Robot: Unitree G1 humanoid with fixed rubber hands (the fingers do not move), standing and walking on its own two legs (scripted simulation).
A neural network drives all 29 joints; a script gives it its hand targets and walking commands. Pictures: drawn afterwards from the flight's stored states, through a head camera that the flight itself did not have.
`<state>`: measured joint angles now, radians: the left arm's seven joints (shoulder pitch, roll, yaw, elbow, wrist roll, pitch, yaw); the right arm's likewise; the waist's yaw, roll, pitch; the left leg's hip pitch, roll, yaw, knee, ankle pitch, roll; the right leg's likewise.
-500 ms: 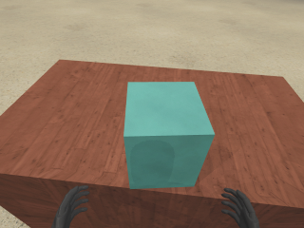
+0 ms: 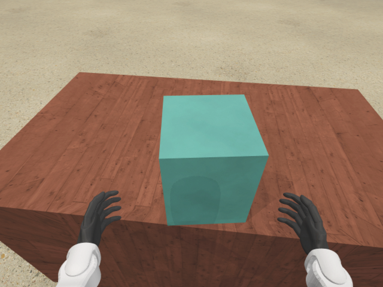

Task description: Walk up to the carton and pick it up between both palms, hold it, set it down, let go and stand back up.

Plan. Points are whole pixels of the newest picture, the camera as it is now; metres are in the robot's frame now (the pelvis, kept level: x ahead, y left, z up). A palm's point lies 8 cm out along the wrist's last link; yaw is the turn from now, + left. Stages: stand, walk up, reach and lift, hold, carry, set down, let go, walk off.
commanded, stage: reach and lift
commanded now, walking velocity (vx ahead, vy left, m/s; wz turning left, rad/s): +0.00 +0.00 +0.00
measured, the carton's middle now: (205, 160) +0.41 +0.00 +0.05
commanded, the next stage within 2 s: none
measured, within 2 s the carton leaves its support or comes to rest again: neither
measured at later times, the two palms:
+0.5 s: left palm (94, 185) +0.30 +0.23 +0.10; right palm (305, 189) +0.31 -0.20 +0.09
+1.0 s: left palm (93, 142) +0.37 +0.24 +0.15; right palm (299, 145) +0.38 -0.19 +0.14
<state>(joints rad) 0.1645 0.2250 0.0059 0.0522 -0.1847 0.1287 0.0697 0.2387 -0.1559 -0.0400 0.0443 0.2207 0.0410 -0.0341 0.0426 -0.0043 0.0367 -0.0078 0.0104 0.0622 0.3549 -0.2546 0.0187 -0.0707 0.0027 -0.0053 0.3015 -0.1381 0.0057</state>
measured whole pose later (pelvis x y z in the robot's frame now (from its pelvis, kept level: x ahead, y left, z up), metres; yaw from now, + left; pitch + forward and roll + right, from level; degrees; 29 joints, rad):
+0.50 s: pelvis -0.01 -0.02 +0.00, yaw +0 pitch -2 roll +0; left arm -0.22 0.30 0.16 0.11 -0.24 0.44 0.00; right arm -0.16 -0.20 -0.01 0.11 0.28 0.29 -0.13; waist 0.03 -0.01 0.02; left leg -0.09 0.03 0.05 0.36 -0.23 -0.01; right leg -0.17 0.02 -0.02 0.33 -0.14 -0.02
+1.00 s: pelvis +0.00 -0.02 +0.00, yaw +2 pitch +1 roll -1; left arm -0.57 0.38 0.18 0.29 -0.22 0.59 0.00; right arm -0.53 -0.25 -0.03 0.34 0.36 0.39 -0.14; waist -0.02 -0.03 -0.01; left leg -0.16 0.03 0.01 0.40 -0.25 -0.01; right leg -0.20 0.02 -0.05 0.33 -0.14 -0.02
